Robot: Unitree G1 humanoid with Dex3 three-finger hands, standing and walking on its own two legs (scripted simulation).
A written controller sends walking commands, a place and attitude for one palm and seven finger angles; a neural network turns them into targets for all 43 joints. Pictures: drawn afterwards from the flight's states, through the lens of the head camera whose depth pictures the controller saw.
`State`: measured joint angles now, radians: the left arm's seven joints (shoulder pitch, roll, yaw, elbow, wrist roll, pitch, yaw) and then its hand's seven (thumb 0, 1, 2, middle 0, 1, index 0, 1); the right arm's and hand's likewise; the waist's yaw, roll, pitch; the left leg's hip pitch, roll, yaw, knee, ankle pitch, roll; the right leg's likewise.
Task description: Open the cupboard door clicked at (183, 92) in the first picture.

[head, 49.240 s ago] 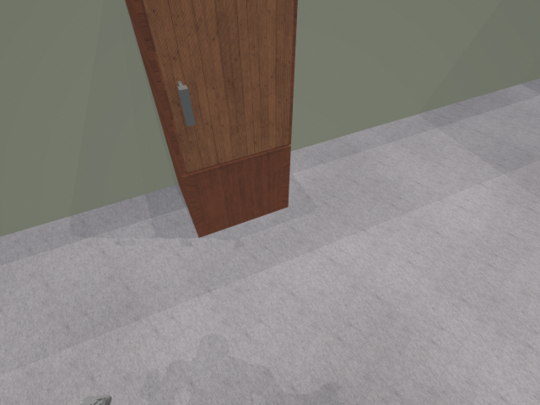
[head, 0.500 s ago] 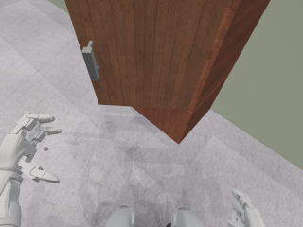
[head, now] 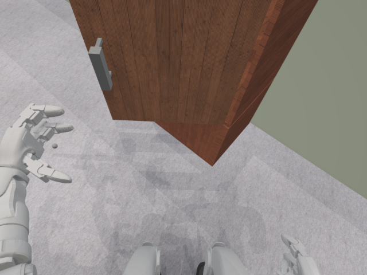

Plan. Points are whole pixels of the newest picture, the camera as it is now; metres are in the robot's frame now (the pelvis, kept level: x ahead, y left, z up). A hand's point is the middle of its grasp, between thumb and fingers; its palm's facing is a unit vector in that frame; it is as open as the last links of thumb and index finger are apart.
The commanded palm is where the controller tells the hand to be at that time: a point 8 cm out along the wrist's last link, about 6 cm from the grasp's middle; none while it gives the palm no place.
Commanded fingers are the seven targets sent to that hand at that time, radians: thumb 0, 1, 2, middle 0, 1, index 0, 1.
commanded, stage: move the hooked fingers beside the handle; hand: left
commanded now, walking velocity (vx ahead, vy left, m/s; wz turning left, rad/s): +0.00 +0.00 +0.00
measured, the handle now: (103, 64) +0.61 +0.24 +0.04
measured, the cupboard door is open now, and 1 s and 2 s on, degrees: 40 40 40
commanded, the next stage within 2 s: slide the fingers in behind the handle in 2.00 s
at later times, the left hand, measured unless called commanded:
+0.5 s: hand (65, 112) +0.44 +0.28 +0.05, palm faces +0.00 -1.00 -0.02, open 14.0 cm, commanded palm +0.42 +0.33 +0.05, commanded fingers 0.00 -0.50 0.30 -0.30 -1.20 -0.30 -1.20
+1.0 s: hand (72, 86) +0.51 +0.29 +0.05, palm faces +0.01 -1.00 -0.03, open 14.0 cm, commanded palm +0.51 +0.32 +0.04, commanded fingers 0.00 -0.50 0.30 -0.30 -1.20 -0.30 -1.20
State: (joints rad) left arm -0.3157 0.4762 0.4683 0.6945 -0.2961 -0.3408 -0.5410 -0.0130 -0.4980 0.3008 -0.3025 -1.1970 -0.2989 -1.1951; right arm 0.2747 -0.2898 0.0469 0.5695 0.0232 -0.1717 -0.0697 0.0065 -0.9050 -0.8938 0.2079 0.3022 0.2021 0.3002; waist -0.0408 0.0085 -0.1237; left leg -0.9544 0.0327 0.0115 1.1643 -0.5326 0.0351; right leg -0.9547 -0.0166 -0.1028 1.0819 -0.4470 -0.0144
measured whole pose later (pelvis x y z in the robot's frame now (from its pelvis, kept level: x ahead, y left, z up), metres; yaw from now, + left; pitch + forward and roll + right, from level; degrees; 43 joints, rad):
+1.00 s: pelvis -0.01 +0.01 -0.02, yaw -2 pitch +27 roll -6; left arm -0.95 0.81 0.56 1.24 -0.09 -0.37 -0.51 -0.01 -0.50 0.30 -0.30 -1.20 -0.30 -1.20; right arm 0.35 -0.31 0.08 0.60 -0.01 0.04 -0.04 0.00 -0.91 -0.89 0.21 0.30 0.20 0.30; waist -0.19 0.02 -0.10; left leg -1.20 0.06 -0.01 1.27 -0.55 0.04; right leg -1.18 0.01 -0.12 1.14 -0.43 -0.01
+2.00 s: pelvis +0.01 +0.01 -0.02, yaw -3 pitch +30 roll -7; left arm -1.02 0.87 0.58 1.24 -0.03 -0.33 -0.47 -0.01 -0.50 0.30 -0.30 -1.20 -0.30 -1.19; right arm 0.36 -0.29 0.10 0.56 -0.02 0.10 -0.01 0.00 -0.91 -0.89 0.21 0.30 0.20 0.30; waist -0.24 0.03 -0.10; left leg -1.23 0.07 -0.02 1.27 -0.57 0.05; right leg -1.20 0.02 -0.12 1.11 -0.44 0.00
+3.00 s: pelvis +0.01 +0.01 -0.02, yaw -3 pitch +30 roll -7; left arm -1.00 0.75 0.52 1.20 -0.06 -0.35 -0.39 -0.01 -0.50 0.30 -0.30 -1.20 -0.30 -1.20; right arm 0.38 -0.28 0.08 0.60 -0.03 0.10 0.00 0.00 -0.91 -0.89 0.21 0.30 0.20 0.30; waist -0.23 0.04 -0.11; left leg -1.22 0.06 -0.01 1.26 -0.56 0.05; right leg -1.20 0.02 -0.11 1.11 -0.44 0.00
